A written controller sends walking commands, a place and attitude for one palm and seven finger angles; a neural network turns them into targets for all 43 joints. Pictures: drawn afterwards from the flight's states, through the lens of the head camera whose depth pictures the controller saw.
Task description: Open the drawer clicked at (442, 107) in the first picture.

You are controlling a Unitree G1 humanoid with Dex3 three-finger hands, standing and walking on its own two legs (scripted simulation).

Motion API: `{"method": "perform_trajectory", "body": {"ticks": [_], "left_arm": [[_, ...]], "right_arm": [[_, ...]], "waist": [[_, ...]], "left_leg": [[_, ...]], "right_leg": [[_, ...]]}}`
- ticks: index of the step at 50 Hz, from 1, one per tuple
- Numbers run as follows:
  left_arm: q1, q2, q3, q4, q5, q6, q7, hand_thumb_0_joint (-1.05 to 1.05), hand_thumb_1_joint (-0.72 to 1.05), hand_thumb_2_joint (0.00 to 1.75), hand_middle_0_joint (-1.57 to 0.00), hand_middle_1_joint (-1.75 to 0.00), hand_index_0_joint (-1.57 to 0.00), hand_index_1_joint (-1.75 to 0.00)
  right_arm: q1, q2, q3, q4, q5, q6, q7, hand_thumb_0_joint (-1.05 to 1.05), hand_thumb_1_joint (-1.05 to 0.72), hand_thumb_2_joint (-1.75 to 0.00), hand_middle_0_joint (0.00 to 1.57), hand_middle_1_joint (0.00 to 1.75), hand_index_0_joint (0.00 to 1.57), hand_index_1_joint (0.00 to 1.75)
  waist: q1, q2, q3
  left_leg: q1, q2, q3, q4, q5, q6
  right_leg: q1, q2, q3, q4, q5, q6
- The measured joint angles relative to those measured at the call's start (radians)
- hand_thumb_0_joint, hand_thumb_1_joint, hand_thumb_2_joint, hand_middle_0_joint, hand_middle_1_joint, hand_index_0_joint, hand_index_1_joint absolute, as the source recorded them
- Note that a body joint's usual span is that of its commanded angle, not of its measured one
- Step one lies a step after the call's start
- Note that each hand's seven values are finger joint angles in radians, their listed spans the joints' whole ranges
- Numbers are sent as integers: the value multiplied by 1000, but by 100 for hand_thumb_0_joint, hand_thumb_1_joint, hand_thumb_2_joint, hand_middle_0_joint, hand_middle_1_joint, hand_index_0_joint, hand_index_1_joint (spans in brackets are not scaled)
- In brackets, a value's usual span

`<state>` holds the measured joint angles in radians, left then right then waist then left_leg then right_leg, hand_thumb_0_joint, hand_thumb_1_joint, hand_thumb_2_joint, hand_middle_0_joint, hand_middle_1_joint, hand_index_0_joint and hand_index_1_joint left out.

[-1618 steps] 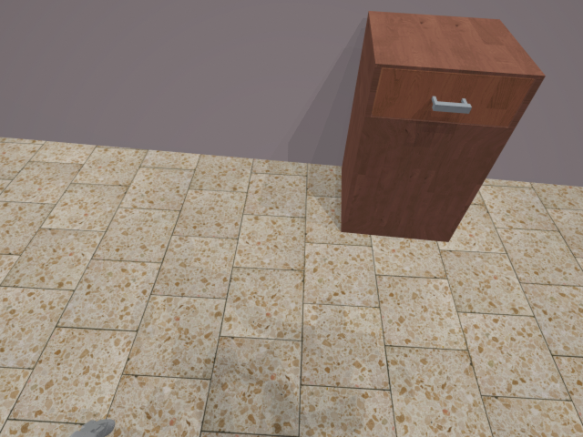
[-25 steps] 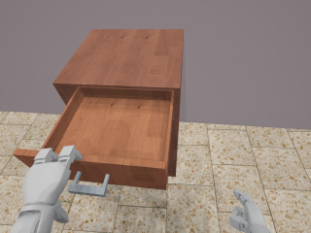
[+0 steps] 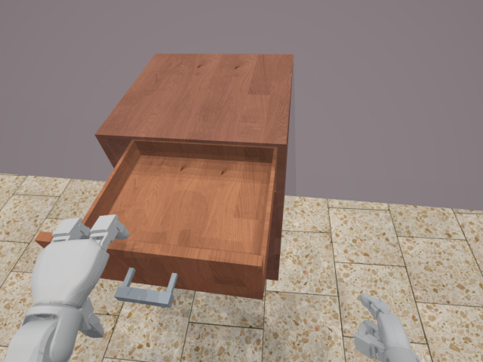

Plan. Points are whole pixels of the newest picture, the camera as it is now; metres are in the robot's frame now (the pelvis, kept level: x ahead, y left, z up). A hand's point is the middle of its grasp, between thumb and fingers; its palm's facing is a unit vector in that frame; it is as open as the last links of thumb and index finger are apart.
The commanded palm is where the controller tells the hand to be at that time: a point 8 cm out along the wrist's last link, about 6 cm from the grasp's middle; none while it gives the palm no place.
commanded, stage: lift the hand off the handle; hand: left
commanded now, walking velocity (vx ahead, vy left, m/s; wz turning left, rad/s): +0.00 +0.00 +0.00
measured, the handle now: (148, 286) +0.25 +0.24 -0.07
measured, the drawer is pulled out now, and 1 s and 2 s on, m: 0.30 0.30 0.30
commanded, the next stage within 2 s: draw the hand back to the body in 0.18 s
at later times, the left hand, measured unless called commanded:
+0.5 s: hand (81, 274) +0.20 +0.27 +0.08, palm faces +0.07 -0.06 -1.00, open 13.9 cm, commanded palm +0.17 +0.27 +0.14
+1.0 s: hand (85, 266) +0.20 +0.25 +0.12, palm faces +0.29 -0.71 -0.64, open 13.7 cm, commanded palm +0.15 +0.28 +0.16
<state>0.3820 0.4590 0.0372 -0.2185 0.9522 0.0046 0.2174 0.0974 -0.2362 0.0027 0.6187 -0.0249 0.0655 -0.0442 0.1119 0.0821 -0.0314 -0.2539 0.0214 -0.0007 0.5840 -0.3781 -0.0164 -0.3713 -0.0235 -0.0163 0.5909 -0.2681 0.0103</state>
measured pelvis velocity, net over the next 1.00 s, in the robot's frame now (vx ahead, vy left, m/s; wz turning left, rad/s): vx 0.01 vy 0.01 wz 0.01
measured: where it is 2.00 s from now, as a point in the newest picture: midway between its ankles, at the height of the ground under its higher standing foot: outside the picture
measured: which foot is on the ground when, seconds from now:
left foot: down 0.00-1.00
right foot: down 0.00-1.00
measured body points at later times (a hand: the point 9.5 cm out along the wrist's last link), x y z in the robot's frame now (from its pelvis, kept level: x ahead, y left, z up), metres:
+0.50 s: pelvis +0.00 +0.01 +0.00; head +0.02 -0.02 +0.45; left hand +0.19 +0.27 +0.14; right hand +0.22 -0.20 -0.09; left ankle -0.05 +0.13 -0.73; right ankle +0.02 -0.13 -0.73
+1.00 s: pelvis +0.01 +0.01 +0.01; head +0.02 -0.01 +0.46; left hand +0.18 +0.28 +0.15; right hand +0.23 -0.19 -0.07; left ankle -0.05 +0.13 -0.73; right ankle +0.02 -0.13 -0.73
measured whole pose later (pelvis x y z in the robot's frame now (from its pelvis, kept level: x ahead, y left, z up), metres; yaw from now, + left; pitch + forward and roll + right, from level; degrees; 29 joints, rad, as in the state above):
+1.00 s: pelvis +0.01 +0.01 +0.01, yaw +1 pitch -2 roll -1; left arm 0.49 0.36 0.18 -0.41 0.21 -0.02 0.13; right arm 0.13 -0.21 0.03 0.58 0.00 -0.05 -0.09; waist 0.08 0.08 0.03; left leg -0.11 0.02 -0.01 0.49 -0.35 -0.01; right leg -0.22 -0.03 -0.03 0.48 -0.24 0.02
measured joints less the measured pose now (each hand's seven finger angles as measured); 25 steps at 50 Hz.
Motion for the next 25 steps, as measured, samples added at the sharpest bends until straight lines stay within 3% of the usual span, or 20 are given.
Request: {"method": "perform_trajectory", "body": {"ticks": [13,25], "left_arm": [[-12,8,8,-18,-22,-10,-45,0,-49,30,-31,-120,-32,-120],[45,30,38,-72,-35,-7,-30,0,-49,30,-32,-120,-32,-120]], "right_arm": [[-3,-11,-3,-4,2,1,3,1,-90,-90,20,30,20,30],[4,-6,2,-10,9,9,7,1,-90,-90,20,30,20,30]], "waist": [[2,0,12],[2,0,10]], "left_leg": [[26,-4,-2,-35,18,4],[36,-3,3,-42,16,8]], "right_leg": [[32,-4,-3,-42,20,5],[43,-2,2,-57,25,10]]}}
